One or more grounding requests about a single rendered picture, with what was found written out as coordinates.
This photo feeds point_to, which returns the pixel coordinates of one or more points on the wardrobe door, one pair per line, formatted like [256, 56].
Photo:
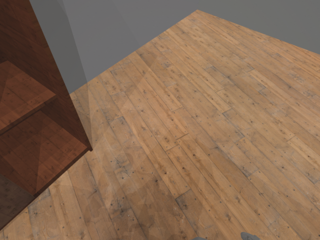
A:
[13, 199]

